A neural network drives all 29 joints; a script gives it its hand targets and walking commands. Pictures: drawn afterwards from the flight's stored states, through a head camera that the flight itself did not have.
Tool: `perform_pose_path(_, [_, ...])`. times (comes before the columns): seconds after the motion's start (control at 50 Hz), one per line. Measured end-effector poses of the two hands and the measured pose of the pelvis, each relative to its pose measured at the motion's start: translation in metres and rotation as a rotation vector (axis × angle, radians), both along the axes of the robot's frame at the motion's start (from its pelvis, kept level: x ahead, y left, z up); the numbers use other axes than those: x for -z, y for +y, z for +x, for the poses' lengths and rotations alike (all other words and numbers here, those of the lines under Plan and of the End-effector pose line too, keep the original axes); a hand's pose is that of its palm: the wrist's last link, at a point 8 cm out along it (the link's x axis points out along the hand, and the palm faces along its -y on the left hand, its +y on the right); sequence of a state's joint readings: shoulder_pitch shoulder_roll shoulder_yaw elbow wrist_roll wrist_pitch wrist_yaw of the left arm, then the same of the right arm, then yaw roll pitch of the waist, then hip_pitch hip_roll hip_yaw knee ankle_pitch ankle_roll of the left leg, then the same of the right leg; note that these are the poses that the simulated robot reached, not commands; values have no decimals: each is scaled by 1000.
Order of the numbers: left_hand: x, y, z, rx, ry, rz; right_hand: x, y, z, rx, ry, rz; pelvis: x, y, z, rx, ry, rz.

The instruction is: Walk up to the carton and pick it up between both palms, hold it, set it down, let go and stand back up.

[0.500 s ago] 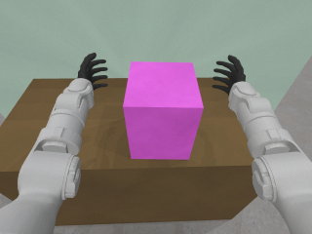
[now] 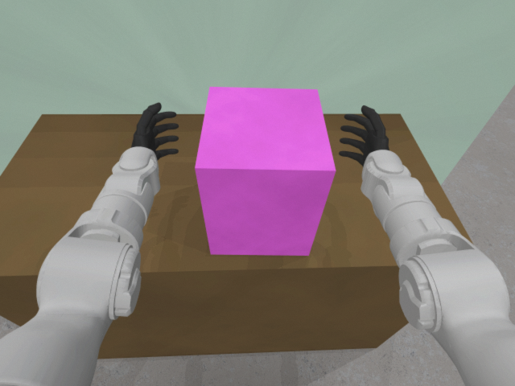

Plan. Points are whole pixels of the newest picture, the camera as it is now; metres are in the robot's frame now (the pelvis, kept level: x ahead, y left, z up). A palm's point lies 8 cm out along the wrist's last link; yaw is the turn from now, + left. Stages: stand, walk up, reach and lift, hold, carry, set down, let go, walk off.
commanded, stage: reach and lift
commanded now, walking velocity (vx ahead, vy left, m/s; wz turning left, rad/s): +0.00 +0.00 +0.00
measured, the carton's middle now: (261, 175) +0.50 +0.00 +0.03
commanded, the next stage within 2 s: none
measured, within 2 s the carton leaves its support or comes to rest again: neither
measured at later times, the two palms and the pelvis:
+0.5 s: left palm (164, 171) +0.46 +0.18 +0.08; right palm (370, 176) +0.44 -0.18 +0.09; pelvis -0.01 +0.00 -0.02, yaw +0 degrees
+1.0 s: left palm (177, 175) +0.46 +0.15 +0.07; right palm (347, 185) +0.43 -0.14 +0.08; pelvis +0.00 +0.01 +0.00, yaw +0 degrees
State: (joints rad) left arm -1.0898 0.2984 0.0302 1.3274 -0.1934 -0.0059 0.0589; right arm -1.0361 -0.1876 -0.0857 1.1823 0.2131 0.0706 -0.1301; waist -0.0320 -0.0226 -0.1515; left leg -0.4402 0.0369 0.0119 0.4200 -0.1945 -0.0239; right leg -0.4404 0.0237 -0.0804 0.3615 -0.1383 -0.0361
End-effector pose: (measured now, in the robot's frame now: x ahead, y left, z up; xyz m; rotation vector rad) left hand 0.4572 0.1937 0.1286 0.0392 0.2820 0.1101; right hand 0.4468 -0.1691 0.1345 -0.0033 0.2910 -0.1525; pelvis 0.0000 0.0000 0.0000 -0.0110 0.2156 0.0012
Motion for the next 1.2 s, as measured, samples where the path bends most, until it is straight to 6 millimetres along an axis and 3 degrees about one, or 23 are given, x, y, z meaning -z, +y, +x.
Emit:
perform_pose_path(0.12, [32, -2, -7, -3, 2, -5, 31, 3, -6, -17, -5, -2, 4, 0, -4, -2, 59, 4])
perform_pose_path(0.26, [49, -5, -5, 3, -8, -5, 49, 2, -8, -16, -10, -13, 11, 0, -8, -4, 123, 7])
perform_pose_path(0.54, [51, -20, 5, 37, -32, -8, 47, -8, -1, -7, -40, -21, 16, 2, -9, 2, 162, 8])
perform_pose_path(0.66, [54, -27, 4, 52, -38, -15, 50, 2, 0, -25, -46, -15, 14, 2, -7, 0, 159, 10])
perform_pose_path(0.8, [55, -40, 5, 61, -50, -33, 57, 27, -1, -40, -46, 2, 11, 4, -7, 0, 144, 11])
perform_pose_path(0.94, [55, -39, 2, 64, -71, -34, 58, 30, -9, 12, -92, -38, 1, 10, -3, 0, 76, 10])
perform_pose_path(1.2, [57, -44, -1, 30, -54, -38, 60, 31, -17, 27, -104, -71, -6, 20, 22, 23, -41, 1])
